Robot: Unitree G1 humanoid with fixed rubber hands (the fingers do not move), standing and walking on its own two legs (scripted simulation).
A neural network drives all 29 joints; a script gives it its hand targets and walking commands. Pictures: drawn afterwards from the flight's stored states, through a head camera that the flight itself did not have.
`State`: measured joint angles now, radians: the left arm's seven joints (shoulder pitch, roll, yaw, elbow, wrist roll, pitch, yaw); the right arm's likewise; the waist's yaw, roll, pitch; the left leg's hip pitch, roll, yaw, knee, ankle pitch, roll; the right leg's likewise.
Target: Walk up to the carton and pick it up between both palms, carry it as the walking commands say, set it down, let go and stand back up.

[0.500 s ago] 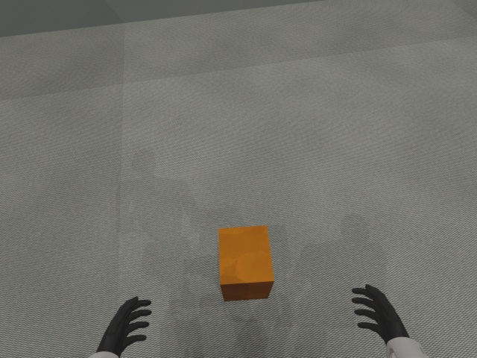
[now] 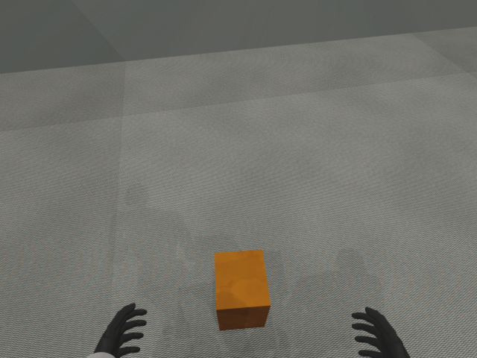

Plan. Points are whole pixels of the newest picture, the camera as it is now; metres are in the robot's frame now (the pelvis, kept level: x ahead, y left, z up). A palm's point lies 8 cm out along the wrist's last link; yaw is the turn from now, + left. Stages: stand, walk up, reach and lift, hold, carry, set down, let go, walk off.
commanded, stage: stand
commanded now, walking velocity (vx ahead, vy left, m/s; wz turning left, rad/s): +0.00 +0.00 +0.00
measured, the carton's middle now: (240, 291) +0.45 +0.01 -0.64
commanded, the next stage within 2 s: none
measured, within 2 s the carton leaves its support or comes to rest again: neither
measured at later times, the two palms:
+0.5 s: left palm out of the picture +0.06 +0.28 -0.12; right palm out of the picture +0.07 -0.25 -0.10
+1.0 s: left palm out of the picture +0.01 +0.28 -0.12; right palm out of the picture +0.02 -0.26 -0.11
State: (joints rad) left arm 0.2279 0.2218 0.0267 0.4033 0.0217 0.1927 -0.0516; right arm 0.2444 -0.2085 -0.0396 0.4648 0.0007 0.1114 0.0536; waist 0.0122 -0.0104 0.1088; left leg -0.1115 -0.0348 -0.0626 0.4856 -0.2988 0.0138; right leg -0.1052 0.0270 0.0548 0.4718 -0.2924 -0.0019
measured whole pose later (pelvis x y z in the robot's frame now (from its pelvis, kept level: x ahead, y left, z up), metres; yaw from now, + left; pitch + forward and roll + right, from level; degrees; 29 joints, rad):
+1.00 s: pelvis -0.04 +0.01 +0.00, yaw +0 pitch -4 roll +0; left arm 0.30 0.27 0.03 0.92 0.01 -0.01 0.03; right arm 0.26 -0.27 -0.03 0.92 -0.01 -0.01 -0.02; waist 0.00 -0.01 0.03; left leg -0.18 -0.04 -0.04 0.47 -0.23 0.03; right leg -0.17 0.01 0.06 0.45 -0.22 0.02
